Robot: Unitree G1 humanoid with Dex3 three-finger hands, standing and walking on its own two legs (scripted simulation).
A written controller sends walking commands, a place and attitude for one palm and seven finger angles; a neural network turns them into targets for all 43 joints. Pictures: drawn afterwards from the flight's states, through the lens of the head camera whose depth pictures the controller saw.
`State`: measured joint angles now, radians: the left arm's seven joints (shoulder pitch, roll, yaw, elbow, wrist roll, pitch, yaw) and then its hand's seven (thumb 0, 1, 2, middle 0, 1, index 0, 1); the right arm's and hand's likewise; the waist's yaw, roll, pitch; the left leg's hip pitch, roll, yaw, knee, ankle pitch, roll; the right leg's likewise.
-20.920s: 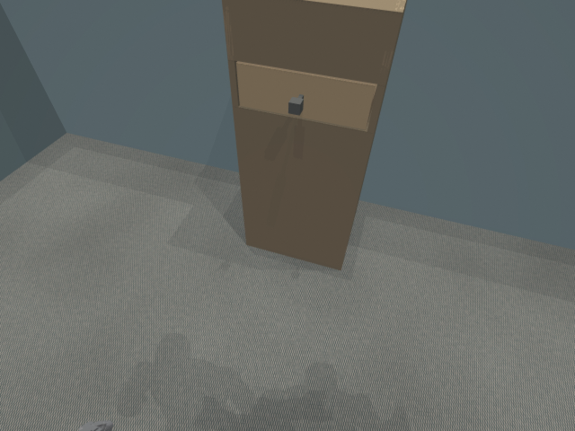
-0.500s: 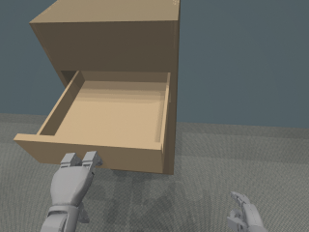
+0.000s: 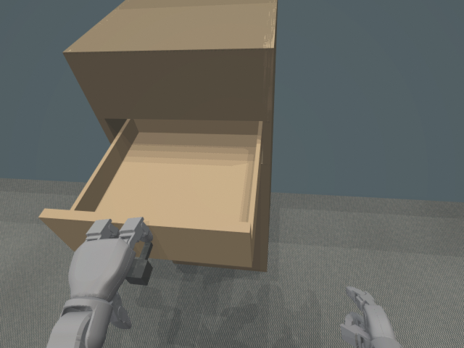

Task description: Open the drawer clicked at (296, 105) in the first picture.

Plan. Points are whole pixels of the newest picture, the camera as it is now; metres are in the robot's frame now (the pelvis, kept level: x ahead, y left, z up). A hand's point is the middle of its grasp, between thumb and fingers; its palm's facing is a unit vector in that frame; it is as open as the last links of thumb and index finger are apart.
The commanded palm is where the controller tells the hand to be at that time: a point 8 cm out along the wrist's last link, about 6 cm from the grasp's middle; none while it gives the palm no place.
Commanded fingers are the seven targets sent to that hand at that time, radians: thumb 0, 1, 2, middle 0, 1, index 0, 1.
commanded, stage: lift the hand off the handle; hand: left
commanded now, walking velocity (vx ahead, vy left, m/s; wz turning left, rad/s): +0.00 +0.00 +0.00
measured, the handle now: (142, 262) +0.25 +0.21 +0.01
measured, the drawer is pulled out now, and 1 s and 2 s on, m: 0.29 0.29 0.29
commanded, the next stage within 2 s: draw the hand back to the body in 0.86 s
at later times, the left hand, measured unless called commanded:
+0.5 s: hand (104, 245) +0.22 +0.22 +0.12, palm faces +0.11 -0.14 -0.98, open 13.8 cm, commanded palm +0.19 +0.22 +0.18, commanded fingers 0.00 -0.50 0.30 -0.30 -1.20 -0.30 -1.20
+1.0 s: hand (99, 233) +0.22 +0.22 +0.15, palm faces +0.10 -0.12 -0.99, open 13.8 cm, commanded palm +0.19 +0.22 +0.21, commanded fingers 0.00 -0.50 0.30 -0.30 -1.20 -0.30 -1.20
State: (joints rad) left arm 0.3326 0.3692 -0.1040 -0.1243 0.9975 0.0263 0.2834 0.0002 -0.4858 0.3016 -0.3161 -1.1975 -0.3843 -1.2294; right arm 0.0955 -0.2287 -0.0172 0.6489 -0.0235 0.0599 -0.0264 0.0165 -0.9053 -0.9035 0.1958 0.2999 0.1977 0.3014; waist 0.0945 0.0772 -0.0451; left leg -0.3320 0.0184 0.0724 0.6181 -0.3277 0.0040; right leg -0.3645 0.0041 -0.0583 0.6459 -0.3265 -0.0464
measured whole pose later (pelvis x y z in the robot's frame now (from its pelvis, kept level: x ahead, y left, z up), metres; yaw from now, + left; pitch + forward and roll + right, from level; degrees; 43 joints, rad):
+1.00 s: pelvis +0.00 +0.01 +0.02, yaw +1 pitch -3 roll +0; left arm 0.26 0.49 -0.04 -0.43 0.85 0.11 -0.03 0.00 -0.49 0.30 -0.32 -1.20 -0.32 -1.20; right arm 0.04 -0.25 0.04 0.61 0.02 0.11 0.03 0.02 -0.91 -0.90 0.20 0.30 0.20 0.30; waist 0.11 0.13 0.00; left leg -0.13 0.01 0.06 0.41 -0.23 0.01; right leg -0.15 0.01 -0.07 0.43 -0.23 -0.03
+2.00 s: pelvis +0.03 +0.01 +0.02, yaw +1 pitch -2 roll -1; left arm 0.53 0.32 0.25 -0.53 -0.05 -0.14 0.11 0.00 -0.02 0.50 -0.27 -0.89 -0.28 -0.89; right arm 0.20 -0.21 0.01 0.64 0.01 -0.15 -0.06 0.02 -0.90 -0.90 0.20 0.30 0.20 0.30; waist 0.04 0.05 0.03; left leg -0.10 0.02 0.05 0.44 -0.30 0.01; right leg -0.10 0.02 -0.07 0.41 -0.27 -0.03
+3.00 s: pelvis -0.01 +0.01 +0.01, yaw +0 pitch +2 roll +0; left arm 0.65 0.40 0.35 -0.59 -0.04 -0.19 0.12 0.02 0.89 0.90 -0.21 -0.30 -0.22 -0.30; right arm 0.17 -0.23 -0.04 0.56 0.03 -0.04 -0.06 0.02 -0.90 -0.90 0.20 0.30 0.20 0.30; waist -0.03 0.03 0.06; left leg -0.27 0.01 0.07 0.50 -0.26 0.02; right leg -0.28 0.01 -0.06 0.49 -0.23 -0.03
